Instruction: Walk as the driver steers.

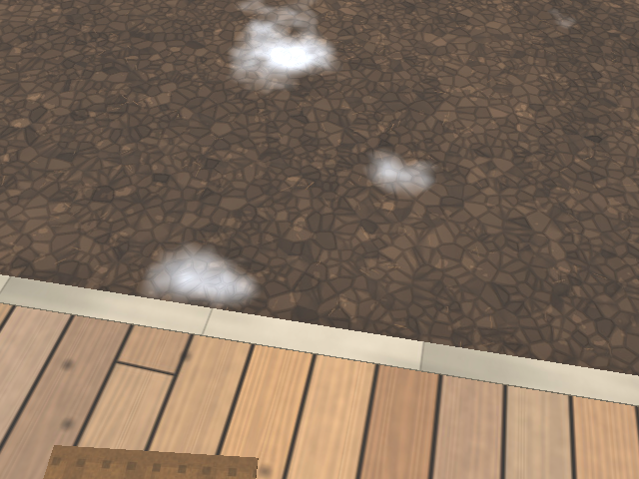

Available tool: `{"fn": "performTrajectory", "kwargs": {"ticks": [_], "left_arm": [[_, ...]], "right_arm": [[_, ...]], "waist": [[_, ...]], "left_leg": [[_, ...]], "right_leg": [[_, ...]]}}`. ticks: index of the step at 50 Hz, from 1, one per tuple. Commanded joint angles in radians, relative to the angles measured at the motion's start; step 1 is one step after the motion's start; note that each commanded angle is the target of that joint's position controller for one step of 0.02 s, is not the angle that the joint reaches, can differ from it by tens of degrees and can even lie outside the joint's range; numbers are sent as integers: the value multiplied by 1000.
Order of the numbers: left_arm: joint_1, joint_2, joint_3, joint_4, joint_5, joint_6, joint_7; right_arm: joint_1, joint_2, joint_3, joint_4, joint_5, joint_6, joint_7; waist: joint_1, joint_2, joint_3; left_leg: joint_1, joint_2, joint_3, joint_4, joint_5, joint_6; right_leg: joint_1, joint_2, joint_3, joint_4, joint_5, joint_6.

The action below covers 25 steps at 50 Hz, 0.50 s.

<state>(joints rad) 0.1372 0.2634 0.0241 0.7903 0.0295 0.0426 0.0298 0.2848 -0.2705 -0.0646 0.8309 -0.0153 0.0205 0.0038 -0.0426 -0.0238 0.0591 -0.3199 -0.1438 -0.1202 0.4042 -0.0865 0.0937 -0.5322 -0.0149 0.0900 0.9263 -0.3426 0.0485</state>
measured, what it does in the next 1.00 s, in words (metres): steps on the spot, turning left: right foot, then left foot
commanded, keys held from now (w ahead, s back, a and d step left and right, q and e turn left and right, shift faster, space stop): q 1.00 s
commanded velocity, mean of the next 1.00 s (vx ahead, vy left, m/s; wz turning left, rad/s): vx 0.01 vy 0.00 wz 0.58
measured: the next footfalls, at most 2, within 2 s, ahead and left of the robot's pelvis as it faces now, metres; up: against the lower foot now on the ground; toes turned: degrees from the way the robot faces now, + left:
right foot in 0.18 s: +0.08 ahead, -0.13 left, +0.00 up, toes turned +13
left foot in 0.70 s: -0.01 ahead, +0.06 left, +0.00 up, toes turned +26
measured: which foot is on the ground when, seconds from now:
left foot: down 0.00-0.18, up 0.20-0.68, down 0.70-1.00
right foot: up 0.00-0.16, down 0.18-0.70, up 0.72-1.00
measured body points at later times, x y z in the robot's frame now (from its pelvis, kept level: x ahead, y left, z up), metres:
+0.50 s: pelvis +0.02 -0.05 +0.01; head +0.06 -0.07 +0.45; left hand +0.05 +0.24 -0.09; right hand +0.20 -0.30 -0.13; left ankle -0.05 +0.07 -0.67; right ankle +0.04 -0.14 -0.74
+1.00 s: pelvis -0.01 -0.02 +0.01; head +0.00 +0.03 +0.45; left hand -0.08 +0.28 -0.12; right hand +0.24 -0.19 -0.09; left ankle -0.05 +0.04 -0.74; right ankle +0.09 -0.14 -0.68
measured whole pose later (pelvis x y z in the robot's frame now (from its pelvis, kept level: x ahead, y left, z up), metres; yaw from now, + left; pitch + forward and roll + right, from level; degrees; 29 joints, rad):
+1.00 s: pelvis -0.01 -0.02 +0.01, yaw +36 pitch +1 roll -1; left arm 0.19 0.31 0.06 0.74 0.02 0.07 0.01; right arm 0.23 -0.30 -0.06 0.74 -0.01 0.04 0.00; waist -0.01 -0.03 0.07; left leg -0.21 -0.11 -0.13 0.41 -0.19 0.09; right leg -0.48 -0.02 0.05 0.96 -0.37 0.05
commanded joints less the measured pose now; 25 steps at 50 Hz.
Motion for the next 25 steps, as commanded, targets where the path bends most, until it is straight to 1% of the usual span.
{"fn": "performTrajectory", "kwargs": {"ticks": [1, 3, 5, 7, 8, 9, 10, 11, 12, 13, 14, 15, 16, 17, 19, 21, 23, 25], "left_arm": [[7, 86, 21, -59, -8, -8, 10], [1, 86, 18, -66, -18, -17, 15], [20, 89, 16, -69, -28, -29, 19], [78, 90, 14, -61, -36, -42, 24], [123, 90, 15, -52, -34, -50, 29], [144, 130, 25, -49, -24, -58, 37], [102, 211, 39, -76, -9, -55, 44], [12, 265, 51, -107, 5, -45, 36], [37, 201, 41, -101, 1, -42, 29], [5, 142, 24, -107, -9, -44, 24], [-18, 123, 19, -116, -9, -43, 21], [-19, 123, 19, -122, -9, -43, 25], [-3, 119, 18, -124, -7, -43, 24], [24, 121, 20, -120, -5, -41, 22], [80, 132, 28, -107, -5, -41, 20], [122, 147, 38, -93, -5, -41, 20], [137, 159, 45, -86, -3, -43, 16], [131, 165, 51, -85, -1, -43, 10]], "right_arm": [[17, -163, -47, -61, -5, 5, -7], [14, -165, -51, -65, -10, 11, -7], [0, -168, -55, -70, -12, 17, -4], [-30, -166, -56, -76, -8, 23, -1], [-53, -162, -55, -81, 1, 26, -1], [-53, -136, -48, -90, 12, 25, -5], [34, -55, -31, -90, 16, 21, -6], [7, -122, -49, -97, 4, 17, -17], [-16, -180, -63, -90, -19, 18, -16], [0, -172, -66, -73, -16, 22, -9], [23, -158, -64, -59, -14, 32, -3], [33, -150, -62, -52, -12, 41, 6], [33, -146, -59, -51, -8, 46, 14], [10, -141, -55, -59, -3, 50, 19], [-40, -131, -47, -78, 2, 55, 25], [-74, -122, -40, -90, 3, 59, 29], [-96, -116, -35, -102, 4, 63, 33], [-116, -106, -28, -114, 7, 65, 38]], "waist": [[6, 146, -93], [2, 153, -94], [9, 164, -102], [38, 169, -106], [70, 156, -102], [73, 97, -99], [10, -117, -122], [16, -192, -46], [18, -82, -50], [-6, -47, -46], [-19, -56, -47], [-18, -98, -59], [-7, -114, -68], [9, -112, -69], [44, -114, -71], [68, -125, -76], [77, -132, -81], [77, -133, -81]], "left_leg": [[80, 253, -340, -146, -177, 117], [94, 253, -370, -123, -118, 115], [103, 252, -405, -97, -19, 108], [88, 238, -432, -71, 42, 81], [50, 209, -423, -46, -2, 46], [-26, 152, -380, 12, -146, -9], [-108, 32, -196, 233, -390, -69], [-249, -62, -8, 420, -495, -91], [-206, 25, -16, 578, -459, -102], [-189, 31, -13, 643, -409, -104], [-188, 34, 0, 706, -367, -114], [-208, 38, 18, 763, -342, -124], [-220, 42, 34, 789, -336, -137], [-237, 49, 46, 786, -329, -147], [-272, 64, 59, 738, -325, -164], [-280, 77, 69, 677, -333, -170], [-257, 93, 84, 617, -348, -167], [-207, 111, 106, 547, -359, -156]], "right_leg": [[24, 28, -17, -60, -11, -2], [60, 49, -15, -121, -39, -13], [121, 71, -13, -203, -68, -30], [226, 89, -15, -352, -52, -52], [315, 85, -17, -500, 22, -62], [411, 5, 50, -640, 51, -82], [483, -250, 293, -731, -12, -142], [363, -383, 445, -743, 163, -252], [334, -365, 364, -695, 321, -286], [322, -294, 250, -664, 410, -264], [336, -233, 151, -643, 474, -236], [370, -204, 96, -627, 526, -225], [397, -190, 58, -611, 591, -224], [425, -187, 36, -601, 619, -227], [501, -202, 25, -586, 651, -238], [553, -223, 22, -576, 664, -249], [565, -245, 14, -573, 656, -259], [539, -260, -8, -572, 632, -265]]}}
